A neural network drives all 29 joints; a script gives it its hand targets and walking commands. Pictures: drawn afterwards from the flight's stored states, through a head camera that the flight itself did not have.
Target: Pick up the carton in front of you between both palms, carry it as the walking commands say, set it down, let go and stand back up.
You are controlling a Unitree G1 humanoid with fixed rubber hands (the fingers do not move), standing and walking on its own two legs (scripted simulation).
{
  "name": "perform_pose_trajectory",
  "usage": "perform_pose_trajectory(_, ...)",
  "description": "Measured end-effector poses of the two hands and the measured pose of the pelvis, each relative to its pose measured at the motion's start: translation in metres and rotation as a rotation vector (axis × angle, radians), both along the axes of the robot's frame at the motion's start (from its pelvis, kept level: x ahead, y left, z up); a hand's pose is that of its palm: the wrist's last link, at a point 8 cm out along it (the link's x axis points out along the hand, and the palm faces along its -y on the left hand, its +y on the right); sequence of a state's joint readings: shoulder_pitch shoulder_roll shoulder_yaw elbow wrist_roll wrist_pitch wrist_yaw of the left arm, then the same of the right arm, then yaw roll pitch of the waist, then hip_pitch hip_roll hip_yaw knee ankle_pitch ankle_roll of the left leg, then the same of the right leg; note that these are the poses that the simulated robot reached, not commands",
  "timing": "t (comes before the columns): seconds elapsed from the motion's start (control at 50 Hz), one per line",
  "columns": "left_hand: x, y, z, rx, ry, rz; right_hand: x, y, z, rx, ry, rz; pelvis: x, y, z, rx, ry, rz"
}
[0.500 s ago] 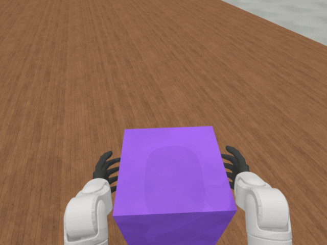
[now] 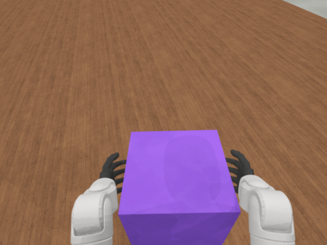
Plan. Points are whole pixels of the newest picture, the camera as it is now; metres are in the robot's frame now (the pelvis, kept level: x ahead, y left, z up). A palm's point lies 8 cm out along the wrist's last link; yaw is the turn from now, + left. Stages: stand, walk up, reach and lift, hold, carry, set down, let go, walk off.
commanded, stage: carry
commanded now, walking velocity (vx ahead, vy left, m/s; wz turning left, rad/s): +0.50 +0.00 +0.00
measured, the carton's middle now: (175, 194) +0.28 +0.00 -0.01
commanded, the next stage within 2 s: none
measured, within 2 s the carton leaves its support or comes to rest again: neither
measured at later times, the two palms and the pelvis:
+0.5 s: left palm (119, 90) +0.61 +0.18 +0.07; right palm (208, 88) +0.59 -0.12 +0.08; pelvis +0.33 +0.05 +0.00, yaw -5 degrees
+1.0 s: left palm (139, 47) +0.94 +0.13 +0.06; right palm (205, 44) +0.94 -0.17 +0.06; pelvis +0.67 -0.02 +0.00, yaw +0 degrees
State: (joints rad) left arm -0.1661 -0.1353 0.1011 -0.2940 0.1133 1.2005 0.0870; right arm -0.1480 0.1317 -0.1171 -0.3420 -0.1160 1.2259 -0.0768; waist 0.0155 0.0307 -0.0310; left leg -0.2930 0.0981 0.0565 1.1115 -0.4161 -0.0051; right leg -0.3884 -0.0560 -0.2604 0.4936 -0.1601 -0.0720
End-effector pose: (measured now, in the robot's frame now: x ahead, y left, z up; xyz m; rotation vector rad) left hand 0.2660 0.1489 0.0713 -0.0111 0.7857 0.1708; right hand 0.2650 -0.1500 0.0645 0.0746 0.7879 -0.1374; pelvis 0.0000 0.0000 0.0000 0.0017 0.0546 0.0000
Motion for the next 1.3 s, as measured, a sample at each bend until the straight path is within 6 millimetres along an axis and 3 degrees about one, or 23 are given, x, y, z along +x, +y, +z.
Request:
perform_pose_trajectory(0.12, 0.065, -0.004, 0.014, 0.008, -0.006, 0.01, 0.068, -0.004, 0.012, 0.0, -0.006, 0.017, 0.068, -0.006, 0.018, 0.029, 0.013, -0.01)
perform_pose_trajectory(0.26, 0.167, -0.002, 0.035, -0.006, -0.106, -0.027, 0.158, -0.002, 0.035, -0.014, -0.107, -0.021, 0.165, 0.005, 0.016, 0.02, 0.013, -0.023)
perform_pose_trajectory(0.32, 0.215, 0.005, 0.032, -0.019, -0.129, -0.041, 0.203, 0.005, 0.036, -0.026, -0.129, -0.036, 0.214, 0.015, 0.006, 0.007, 0.008, -0.03)
perform_pose_trajectory(0.4, 0.285, 0.02, 0.012, -0.053, -0.13, -0.05, 0.268, 0.02, 0.025, -0.054, -0.129, -0.049, 0.28, 0.032, -0.014, 0.013, -0.011, -0.052)
perform_pose_trajectory(0.48, 0.335, 0.028, -0.002, -0.063, -0.028, -0.06, 0.314, 0.029, 0.014, -0.058, -0.027, -0.064, 0.323, 0.043, -0.003, 0.0, 0.001, -0.076)
perform_pose_trajectory(0.6, 0.405, 0.029, 0.01, -0.061, -0.018, -0.085, 0.378, 0.03, 0.026, -0.062, -0.017, -0.084, 0.39, 0.049, 0.017, -0.026, 0.017, -0.073)
perform_pose_trajectory(0.7, 0.469, 0.027, 0.028, -0.059, -0.085, -0.071, 0.447, 0.028, 0.044, -0.061, -0.085, -0.07, 0.456, 0.043, 0.02, -0.031, 0.021, -0.06)
perform_pose_trajectory(0.78, 0.524, 0.02, 0.032, -0.053, -0.117, -0.05, 0.508, 0.02, 0.046, -0.056, -0.116, -0.048, 0.516, 0.03, 0.014, -0.025, 0.015, -0.054)
perform_pose_trajectory(0.92, 0.631, -0.008, 0.005, -0.012, -0.088, -0.024, 0.624, -0.008, 0.008, -0.013, -0.087, -0.023, 0.629, -0.004, -0.016, -0.031, -0.011, -0.021)
perform_pose_trajectory(1.04, 0.691, -0.019, -0.006, 0.001, 0.04, 0.004, 0.693, -0.019, -0.005, -0.006, 0.039, 0.01, 0.694, -0.02, 0.008, 0.009, 0.006, -0.001)
perform_pose_trajectory(1.18, 0.777, -0.022, 0.015, 0.009, -0.016, -0.01, 0.775, -0.022, 0.012, -0.008, -0.017, 0.006, 0.782, -0.02, 0.021, 0.031, 0.016, -0.019)
perform_pose_trajectory(1.3, 0.871, -0.015, 0.028, -0.01, -0.111, -0.043, 0.859, -0.015, 0.03, -0.021, -0.111, -0.032, 0.872, -0.005, 0.011, 0.014, 0.01, -0.027)
